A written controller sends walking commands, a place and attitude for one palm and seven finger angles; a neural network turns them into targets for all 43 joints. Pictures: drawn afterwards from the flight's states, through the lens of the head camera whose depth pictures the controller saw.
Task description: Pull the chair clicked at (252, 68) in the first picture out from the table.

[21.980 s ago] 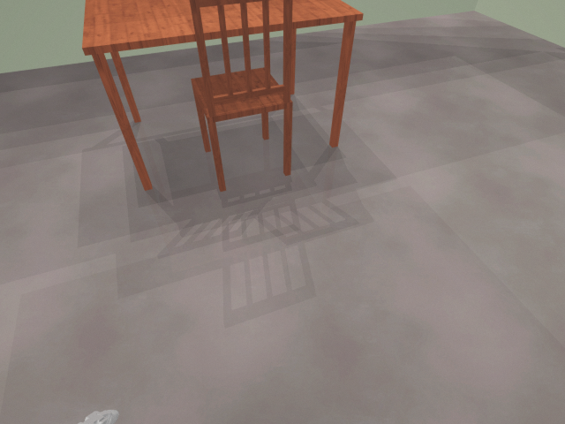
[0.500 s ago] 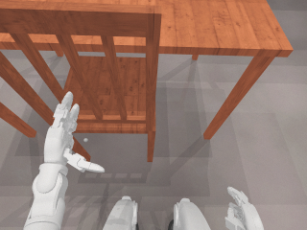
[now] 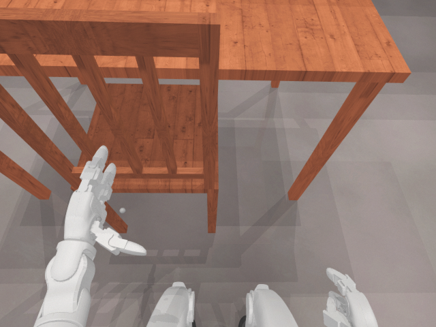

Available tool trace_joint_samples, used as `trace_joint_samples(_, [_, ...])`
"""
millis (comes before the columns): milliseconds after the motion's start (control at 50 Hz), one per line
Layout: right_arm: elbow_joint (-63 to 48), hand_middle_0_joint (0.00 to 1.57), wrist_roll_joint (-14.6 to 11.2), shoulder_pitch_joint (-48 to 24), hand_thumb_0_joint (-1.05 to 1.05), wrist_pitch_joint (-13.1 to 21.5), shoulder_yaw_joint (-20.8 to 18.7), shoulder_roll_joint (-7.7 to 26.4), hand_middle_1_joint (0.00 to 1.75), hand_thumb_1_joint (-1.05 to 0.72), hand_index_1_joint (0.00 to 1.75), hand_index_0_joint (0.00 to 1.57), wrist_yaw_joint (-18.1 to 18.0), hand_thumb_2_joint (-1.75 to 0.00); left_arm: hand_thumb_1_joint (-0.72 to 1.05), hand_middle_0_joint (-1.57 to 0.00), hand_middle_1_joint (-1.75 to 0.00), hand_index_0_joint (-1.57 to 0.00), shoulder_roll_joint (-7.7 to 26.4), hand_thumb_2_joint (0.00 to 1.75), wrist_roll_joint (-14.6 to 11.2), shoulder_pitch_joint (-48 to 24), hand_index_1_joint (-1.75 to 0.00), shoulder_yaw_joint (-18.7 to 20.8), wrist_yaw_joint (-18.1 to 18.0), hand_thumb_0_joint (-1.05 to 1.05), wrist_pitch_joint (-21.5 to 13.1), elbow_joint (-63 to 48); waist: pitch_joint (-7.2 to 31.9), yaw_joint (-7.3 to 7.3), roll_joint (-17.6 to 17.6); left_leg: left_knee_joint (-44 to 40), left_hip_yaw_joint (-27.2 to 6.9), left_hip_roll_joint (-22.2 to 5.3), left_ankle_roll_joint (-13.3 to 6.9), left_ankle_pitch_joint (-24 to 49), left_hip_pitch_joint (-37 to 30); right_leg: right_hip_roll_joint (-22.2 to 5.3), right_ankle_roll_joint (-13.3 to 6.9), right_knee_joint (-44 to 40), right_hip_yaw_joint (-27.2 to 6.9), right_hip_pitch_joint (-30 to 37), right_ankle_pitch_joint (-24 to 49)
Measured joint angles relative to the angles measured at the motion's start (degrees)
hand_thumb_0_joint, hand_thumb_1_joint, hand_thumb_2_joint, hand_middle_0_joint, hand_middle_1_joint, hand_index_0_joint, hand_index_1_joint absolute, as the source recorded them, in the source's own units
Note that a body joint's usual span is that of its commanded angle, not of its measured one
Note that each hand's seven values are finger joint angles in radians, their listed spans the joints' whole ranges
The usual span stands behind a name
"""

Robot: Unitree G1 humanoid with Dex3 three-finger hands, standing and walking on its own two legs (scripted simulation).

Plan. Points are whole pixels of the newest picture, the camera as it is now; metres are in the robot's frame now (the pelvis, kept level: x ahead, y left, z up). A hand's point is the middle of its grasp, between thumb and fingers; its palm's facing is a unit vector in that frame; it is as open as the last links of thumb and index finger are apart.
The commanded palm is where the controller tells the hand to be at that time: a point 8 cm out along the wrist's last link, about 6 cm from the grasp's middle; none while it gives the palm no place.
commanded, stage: aim the fingers beside a spindle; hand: left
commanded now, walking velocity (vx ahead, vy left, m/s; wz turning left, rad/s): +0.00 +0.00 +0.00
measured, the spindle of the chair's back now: (117, 127) +0.47 +0.21 +0.04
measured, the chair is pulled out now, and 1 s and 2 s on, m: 0.00 0.00 0.00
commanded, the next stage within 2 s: none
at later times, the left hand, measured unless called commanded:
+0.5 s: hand (112, 205) +0.31 +0.19 +0.04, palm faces +0.03 -1.00 -0.05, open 16.9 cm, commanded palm +0.29 +0.25 +0.03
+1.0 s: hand (110, 207) +0.32 +0.20 +0.01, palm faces +0.04 -1.00 -0.05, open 16.9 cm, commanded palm +0.28 +0.24 +0.02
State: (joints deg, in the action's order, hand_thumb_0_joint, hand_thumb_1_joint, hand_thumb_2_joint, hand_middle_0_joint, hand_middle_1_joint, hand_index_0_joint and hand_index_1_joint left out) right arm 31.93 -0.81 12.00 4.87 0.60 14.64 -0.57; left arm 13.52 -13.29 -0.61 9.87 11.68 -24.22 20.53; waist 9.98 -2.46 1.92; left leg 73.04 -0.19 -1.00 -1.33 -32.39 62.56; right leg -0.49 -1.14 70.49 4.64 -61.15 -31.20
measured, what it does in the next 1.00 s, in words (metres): stands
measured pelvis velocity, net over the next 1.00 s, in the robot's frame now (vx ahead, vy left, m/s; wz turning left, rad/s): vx -0.01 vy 0.01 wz -0.01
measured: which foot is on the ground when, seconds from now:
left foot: down 0.00-1.00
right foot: down 0.00-1.00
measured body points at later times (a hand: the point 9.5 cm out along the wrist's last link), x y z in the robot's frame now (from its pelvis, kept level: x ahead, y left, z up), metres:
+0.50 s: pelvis +0.00 +0.00 +0.00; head +0.10 +0.02 +0.44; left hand +0.31 +0.24 +0.04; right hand +0.15 -0.24 -0.10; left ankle +0.02 +0.10 -0.63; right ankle +0.02 -0.11 -0.63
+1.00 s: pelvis -0.01 +0.01 +0.00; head +0.09 +0.02 +0.44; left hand +0.31 +0.25 +0.02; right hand +0.16 -0.23 -0.10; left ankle +0.02 +0.10 -0.63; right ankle +0.02 -0.11 -0.63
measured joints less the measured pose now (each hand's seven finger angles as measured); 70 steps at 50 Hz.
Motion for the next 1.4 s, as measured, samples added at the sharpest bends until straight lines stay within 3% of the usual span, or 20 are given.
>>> trace_joint_samples(100, [-0.27,0.20,0.68,-0.47,0.01,0.49,-0.35,-0.40,0.30,-0.90,0.30,0.20,-0.31,-0.90,-0.50,-0.06,-0.08,-0.06,-0.80,0.30,1.19,2.29,-0.08,0.07,-2.10,-0.01,-2.03,-3.93,-0.83,-0.17,-0.67,0.39,0.14,-0.20,0.10,-0.12,-0.13,0.18,-0.11,0.46,-0.15,-0.02,-0.04])
trace_joint_samples(200, [0.68,0.20,0.72,-0.80,0.01,0.37,0.08,-0.62,0.30,-0.90,0.30,0.20,-0.16,-0.90,-0.50,-0.06,-0.08,-0.07,1.30,0.30,0.94,0.34,-0.08,2.59,-2.61,-0.01,-4.50,-3.63,-0.50,0.21,-0.59,0.54,-0.27,-0.15,0.22,0.06,-0.05,0.14,-0.23,0.49,0.24,0.11,0.03])
trace_joint_samples(280, [0.86,0.20,-0.03,-0.83,0.01,0.23,0.68,-0.18,0.30,-0.90,0.30,0.20,-0.21,-0.90,-0.50,-0.06,-0.08,-0.06,2.35,0.30,-0.71,-2.77,-0.08,2.80,0.12,-0.01,-2.17,2.05,-0.15,0.34,0.06,0.95,-0.67,0.03,0.15,0.20,0.85,-0.02,-0.20,0.64,0.65,-0.47,0.13])
trace_joint_samples(360, [0.49,0.20,-0.19,-0.67,0.01,0.70,0.60,-0.01,0.30,-0.90,0.30,0.20,-0.66,-0.90,-0.50,-0.06,-0.08,-0.06,0.99,0.30,-1.12,-2.77,-0.08,0.96,1.88,-0.01,0.34,3.04,-0.58,0.01,0.11,1.38,-0.57,0.00,-0.08,0.18,1.63,0.01,-0.01,0.87,0.55,-1.20,0.26])
trace_joint_samples(440, [0.39,0.20,0.49,-0.41,0.01,1.13,0.13,-0.61,0.30,-0.90,0.30,0.20,-0.75,-0.90,-0.50,-0.06,-0.08,-0.06,-0.43,0.30,0.05,0.55,-0.08,0.41,0.27,-0.01,-1.22,-3.31,-1.17,-0.43,-0.55,0.86,0.11,-0.26,-0.23,0.11,0.69,0.27,0.20,0.40,-0.14,-0.60,0.50])
trace_joint_samples(540, [0.74,0.20,0.73,0.19,0.01,0.39,0.27,-1.01,0.30,-0.90,0.30,0.20,-0.06,-0.90,-0.50,-0.07,-0.08,-0.07,1.54,0.30,0.32,0.84,-0.08,3.46,-2.08,-0.01,-3.86,-4.24,-0.29,-0.32,-0.64,0.02,0.29,-0.20,-0.33,0.23,-0.49,0.24,0.35,-0.40,-0.34,0.53,0.63])
trace_joint_samples(620, [0.57,0.20,-0.05,0.40,0.01,-0.09,0.67,-0.41,0.30,-0.90,0.30,0.20,0.32,-0.90,-0.50,-0.06,-0.08,-0.06,2.93,0.30,-1.52,-0.03,-0.08,4.56,-0.07,-0.01,-1.91,0.89,0.35,-0.06,-0.04,0.31,-0.05,0.01,-0.52,0.22,0.03,0.05,0.50,-0.41,0.00,0.35,0.61])
trace_joint_samples(680, [0.10,0.20,-0.39,0.48,0.01,0.56,0.39,0.13,0.30,-0.90,0.30,0.20,-0.05,-0.90,-0.50,-0.06,-0.08,-0.06,1.76,0.30,-2.33,1.19,-0.08,1.90,1.76,-0.01,-0.27,1.15,-0.20,0.10,0.39,0.72,-0.37,0.27,-0.77,0.20,0.44,-0.18,0.72,-0.36,0.32,0.30,0.61])
trace_joint_samples(780, [0.37,0.20,0.63,-0.09,0.01,2.17,-0.15,-0.05,0.30,-0.90,0.30,0.20,-0.81,-0.90,-0.50,-0.06,-0.08,-0.06,-1.59,0.30,0.39,3.83,-0.08,-3.75,-0.36,-0.01,-2.03,-6.39,-1.02,0.14,-0.08,0.72,-0.04,0.54,-1.05,0.27,0.26,-0.47,1.11,-0.37,0.00,0.46,0.73])
trace_joint_samples(860, [0.69,0.20,1.26,-0.97,0.01,1.57,0.15,-0.88,0.30,-0.90,0.30,0.20,-0.27,-0.90,-0.50,-0.06,-0.08,-0.07,-0.97,0.30,3.09,0.62,-0.08,-2.44,-4.22,-0.01,-4.40,-6.91,-0.56,-0.17,-0.66,0.85,0.34,0.57,-1.02,0.32,0.45,-0.52,1.06,0.18,-0.39,-0.04,0.68])
trace_joint_samples(960, [-0.38,0.20,0.62,-1.06,0.01,-0.63,0.89,-1.15,0.30,-0.90,0.30,0.20,0.97,-0.90,-0.50,-0.06,-0.08,-0.07,1.10,0.30,1.86,-3.02,-0.08,1.19,-4.12,-0.01,-1.13,-0.24,0.04,-0.13,-0.07,1.14,0.48,0.35,-0.94,0.25,1.03,-0.32,0.88,0.59,-0.54,-0.81,0.64])
trace_joint_samples(1040, [-1.25,0.20,0.09,-0.04,0.01,-0.83,0.95,-0.94,0.30,-0.90,0.30,0.20,0.76,-0.90,-0.50,-0.06,-0.08,-0.06,0.58,0.30,0.13,0.27,-0.08,-0.02,-1.59,-0.01,1.49,-0.51,-0.24,0.15,0.37,0.71,0.45,0.23,-0.94,0.24,0.68,-0.16,0.88,0.07,-0.52,-0.44,0.71])
trace_joint_samples(1140, [-0.23,0.20,0.74,0.59,0.01,0.45,0.49,-0.88,0.30,-0.90,0.30,0.20,-0.27,-0.90,-0.50,-0.06,-0.08,-0.06,-1.02,0.30,0.96,4.44,-0.08,-2.32,-2.51,-0.01,-1.96,-7.12,-0.67,0.49,-0.10,0.24,0.15,0.24,-0.72,0.16,-0.23,-0.14,0.76,-0.43,-0.25,0.58,0.55])
trace_joint_samples(1220, [1.14,0.20,1.08,-0.17,0.01,0.67,0.49,-0.64,0.30,-0.90,0.30,0.20,-0.25,-0.90,-0.50,-0.06,-0.08,-0.06,-0.26,0.30,2.05,0.91,-0.08,-1.06,-3.98,-0.01,-4.43,-5.83,-0.29,0.35,-0.31,0.82,-0.31,0.34,-0.44,0.07,0.42,-0.23,0.47,0.25,0.20,0.05,0.21])
trace_joint_samples(1320, [0.57,0.20,0.39,-1.02,0.01,-0.29,0.64,-0.29,0.30,-0.90,0.30,0.20,0.03,-0.90,-0.50,-0.06,-0.08,-0.06,1.70,0.30,1.05,-3.90,-0.08,1.60,-1.88,-0.01,-0.82,1.82,-0.22,-0.35,-0.24,1.73,-0.41,0.04,-0.16,-0.15,1.88,0.04,0.09,1.25,0.29,-1.54,0.00])
trace_joint_samples(1400, [-0.47,0.20,0.16,-0.59,0.01,-0.06,0.09,-0.25,0.30,-0.90,0.30,0.20,-0.14,-0.90,-0.50,-0.06,-0.08,-0.06,0.96,0.30,-0.25,-0.68,-0.08,1.02,-0.45,-0.01,1.42,-1.04,-0.92,-0.61,-0.03,1.08,-0.10,-0.27,-0.10,-0.15,1.24,0.36,0.07,0.62,-0.04,-1.12,0.20])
